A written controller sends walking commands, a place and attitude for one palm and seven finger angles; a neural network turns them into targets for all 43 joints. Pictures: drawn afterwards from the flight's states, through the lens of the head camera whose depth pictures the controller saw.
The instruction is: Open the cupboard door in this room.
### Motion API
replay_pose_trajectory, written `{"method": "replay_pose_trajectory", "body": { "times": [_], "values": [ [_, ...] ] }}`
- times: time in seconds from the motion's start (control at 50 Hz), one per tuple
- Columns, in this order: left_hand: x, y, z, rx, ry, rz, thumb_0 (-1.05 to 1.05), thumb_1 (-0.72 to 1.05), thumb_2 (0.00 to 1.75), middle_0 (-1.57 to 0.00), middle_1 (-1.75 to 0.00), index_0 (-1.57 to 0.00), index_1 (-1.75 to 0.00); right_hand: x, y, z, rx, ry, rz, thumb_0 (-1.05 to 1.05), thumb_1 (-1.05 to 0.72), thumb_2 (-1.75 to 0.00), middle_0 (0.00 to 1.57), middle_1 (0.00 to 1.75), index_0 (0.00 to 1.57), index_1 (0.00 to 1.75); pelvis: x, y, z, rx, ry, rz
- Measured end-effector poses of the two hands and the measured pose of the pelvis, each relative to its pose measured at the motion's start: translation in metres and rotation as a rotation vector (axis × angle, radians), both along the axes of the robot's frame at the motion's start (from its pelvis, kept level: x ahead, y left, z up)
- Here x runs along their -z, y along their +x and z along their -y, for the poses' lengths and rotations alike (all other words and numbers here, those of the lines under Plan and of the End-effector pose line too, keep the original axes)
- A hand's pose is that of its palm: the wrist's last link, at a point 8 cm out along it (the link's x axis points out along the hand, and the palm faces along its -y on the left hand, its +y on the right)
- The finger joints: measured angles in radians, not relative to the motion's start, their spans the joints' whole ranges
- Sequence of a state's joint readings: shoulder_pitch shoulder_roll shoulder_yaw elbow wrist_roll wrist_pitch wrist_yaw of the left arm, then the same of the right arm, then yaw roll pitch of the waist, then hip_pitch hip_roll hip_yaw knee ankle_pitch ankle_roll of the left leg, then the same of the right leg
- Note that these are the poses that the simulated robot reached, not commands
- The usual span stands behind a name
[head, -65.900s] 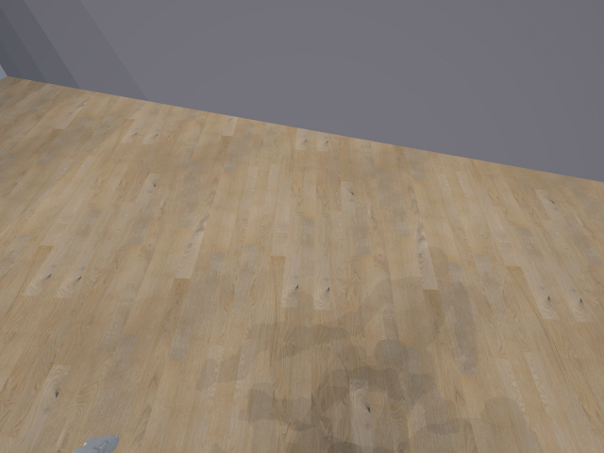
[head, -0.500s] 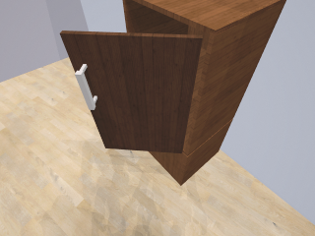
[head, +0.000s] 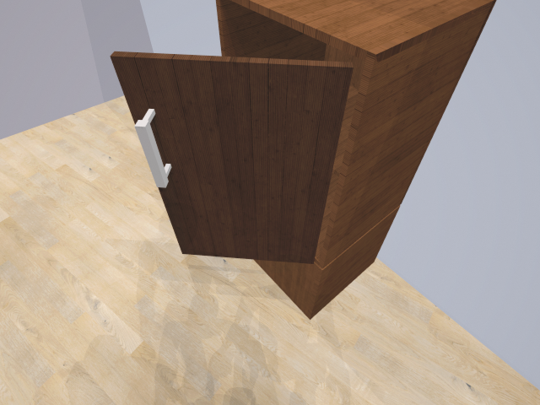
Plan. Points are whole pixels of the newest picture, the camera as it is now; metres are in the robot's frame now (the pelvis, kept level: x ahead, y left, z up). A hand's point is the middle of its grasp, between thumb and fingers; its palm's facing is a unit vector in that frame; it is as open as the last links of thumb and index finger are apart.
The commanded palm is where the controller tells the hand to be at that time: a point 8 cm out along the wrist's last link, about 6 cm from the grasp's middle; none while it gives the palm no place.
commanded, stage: look again from close up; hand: left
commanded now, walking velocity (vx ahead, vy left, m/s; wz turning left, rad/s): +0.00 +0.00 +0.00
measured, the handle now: (156, 149) +0.54 +0.26 +0.07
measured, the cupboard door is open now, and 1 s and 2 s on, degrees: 45 45 45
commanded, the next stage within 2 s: raise the hand with hooked fingers in 0.14 s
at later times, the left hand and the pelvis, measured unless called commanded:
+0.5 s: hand (142, 352) +0.19 +0.19 +0.00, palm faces +0.11 -0.99 -0.01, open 7.7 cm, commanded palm +0.11 +0.25 -0.05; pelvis -0.03 +0.02 -0.03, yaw +2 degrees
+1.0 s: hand (110, 362) +0.18 +0.24 -0.01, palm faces -0.02 -1.00 -0.05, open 10.6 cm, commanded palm +0.15 +0.29 +0.00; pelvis -0.04 +0.03 -0.06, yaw +3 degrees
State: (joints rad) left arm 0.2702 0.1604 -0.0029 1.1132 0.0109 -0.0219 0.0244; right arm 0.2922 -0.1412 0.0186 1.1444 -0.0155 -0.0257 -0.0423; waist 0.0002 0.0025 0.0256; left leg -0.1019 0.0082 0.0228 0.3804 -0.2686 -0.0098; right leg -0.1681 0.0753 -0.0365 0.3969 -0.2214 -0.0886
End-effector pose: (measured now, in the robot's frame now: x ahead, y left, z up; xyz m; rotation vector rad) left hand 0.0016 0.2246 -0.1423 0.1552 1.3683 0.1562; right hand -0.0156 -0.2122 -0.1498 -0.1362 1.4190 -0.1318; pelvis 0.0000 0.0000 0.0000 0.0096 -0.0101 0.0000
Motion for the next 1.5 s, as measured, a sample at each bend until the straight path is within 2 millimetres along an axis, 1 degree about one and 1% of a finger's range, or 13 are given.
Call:
{"method": "replay_pose_trajectory", "body": {
  "times": [0.26, 0.28, 0.34, 0.42, 0.48, 0.56, 0.68, 0.78, 0.9, 1.0, 1.1, 1.28, 1.5],
  "values": [
    [0.002, -0.004, -0.002, -0.001, 0.001, -0.008, 0.01, 0.91, 0.90, -0.20, -0.30, -0.20, -0.30, 0.000, -0.003, -0.004, 0.007, 0.000, -0.008, 0.00, -0.91, -0.90, 0.19, 0.30, 0.20, 0.30, 0.000, -0.002, -0.004, 0.001, -0.005, -0.005],
    [-0.004, 0.003, -0.005, -0.050, 0.006, 0.040, 0.02, 0.92, 0.90, -0.20, -0.30, -0.20, -0.30, -0.001, 0.002, -0.003, 0.011, -0.006, 0.027, 0.00, -0.91, -0.90, 0.20, 0.30, 0.20, 0.30, 0.001, -0.003, -0.005, 0.005, -0.009, -0.005],
    [-0.053, 0.057, -0.023, -0.105, 0.067, 0.429, 0.03, 0.94, 0.89, -0.20, -0.30, -0.21, -0.30, -0.008, 0.032, 0.004, 0.005, -0.050, 0.250, 0.01, -0.91, -0.90, 0.20, 0.30, 0.20, 0.30, 0.004, -0.005, -0.010, -0.010, -0.005, -0.010],
    [-0.119, 0.130, -0.029, -0.069, 0.053, 0.935, 0.03, 0.89, 0.87, -0.20, -0.33, -0.20, -0.33, -0.021, 0.091, 0.016, -0.050, -0.080, 0.543, 0.01, -0.91, -0.90, 0.20, 0.30, 0.20, 0.30, 0.013, -0.016, -0.016, -0.046, -0.001, -0.058],
    [-0.144, 0.158, -0.022, 0.022, -0.037, 1.238, 0.02, 0.83, 0.85, -0.20, -0.36, -0.20, -0.36, -0.038, 0.136, 0.023, -0.100, -0.100, 0.741, 0.01, -0.91, -0.90, 0.20, 0.30, 0.20, 0.30, 0.028, -0.025, -0.017, -0.031, 0.007, -0.116],
    [-0.138, 0.151, -0.009, 0.198, -0.160, 1.412, 0.01, 0.74, 0.82, -0.21, -0.41, -0.21, -0.41, -0.062, 0.185, 0.026, -0.170, -0.126, 0.942, 0.01, -0.91, -0.90, 0.20, 0.30, 0.20, 0.30, 0.052, -0.035, -0.017, -0.019, 0.012, -0.165],
    [-0.094, 0.114, -0.026, 0.111, -0.173, 1.261, 0.01, 0.59, 0.76, -0.23, -0.50, -0.23, -0.50, -0.073, 0.221, 0.007, -0.243, -0.139, 1.037, 0.01, -0.91, -0.90, 0.19, 0.30, 0.20, 0.30, 0.073, -0.040, -0.020, -0.035, -0.007, -0.193],
    [-0.113, 0.108, -0.045, 0.106, -0.072, 1.322, 0.02, 0.47, 0.71, -0.23, -0.57, -0.23, -0.57, -0.051, 0.212, -0.024, -0.293, -0.083, 0.962, 0.01, -0.91, -0.90, 0.19, 0.30, 0.20, 0.30, 0.077, -0.041, -0.023, -0.061, -0.042, -0.196],
    [-0.133, 0.137, -0.053, 0.215, -0.112, 1.341, 0.02, 0.33, 0.66, -0.24, -0.66, -0.24, -0.66, -0.015, 0.168, -0.049, -0.247, 0.004, 0.795, 0.01, -0.90, -0.90, 0.20, 0.30, 0.20, 0.30, 0.072, -0.044, -0.029, -0.066, -0.059, -0.194],
    [-0.139, 0.156, -0.065, 0.202, -0.128, 1.267, 0.01, 0.22, 0.61, -0.25, -0.74, -0.25, -0.74, -0.007, 0.131, -0.048, -0.165, 0.003, 0.703, 0.01, -0.90, -0.90, 0.20, 0.30, 0.20, 0.30, 0.062, -0.041, -0.035, -0.049, -0.050, -0.191],
    [-0.153, 0.165, -0.079, 0.187, -0.096, 1.299, 0.01, 0.10, 0.56, -0.26, -0.81, -0.26, -0.81, -0.013, 0.114, -0.031, -0.139, -0.053, 0.675, 0.01, -0.90, -0.90, 0.20, 0.30, 0.20, 0.30, 0.055, -0.037, -0.040, -0.039, -0.044, -0.183],
    [-0.166, 0.177, -0.096, 0.189, -0.090, 1.321, 0.01, -0.11, 0.47, -0.27, -0.95, -0.28, -0.95, -0.038, 0.133, -0.007, -0.155, -0.146, 0.741, 0.02, -0.90, -0.90, 0.20, 0.30, 0.20, 0.30, 0.046, -0.032, -0.044, -0.040, -0.044, -0.157],
    [-0.193, 0.194, -0.124, 0.163, -0.070, 1.354, 0.00, -0.36, 0.36, -0.29, -1.11, -0.29, -1.11, -0.060, 0.171, -0.027, -0.207, -0.103, 0.834, 0.01, -0.90, -0.90, 0.20, 0.30, 0.20, 0.30, 0.035, -0.025, -0.043, -0.050, -0.047, -0.114]
  ]
}}
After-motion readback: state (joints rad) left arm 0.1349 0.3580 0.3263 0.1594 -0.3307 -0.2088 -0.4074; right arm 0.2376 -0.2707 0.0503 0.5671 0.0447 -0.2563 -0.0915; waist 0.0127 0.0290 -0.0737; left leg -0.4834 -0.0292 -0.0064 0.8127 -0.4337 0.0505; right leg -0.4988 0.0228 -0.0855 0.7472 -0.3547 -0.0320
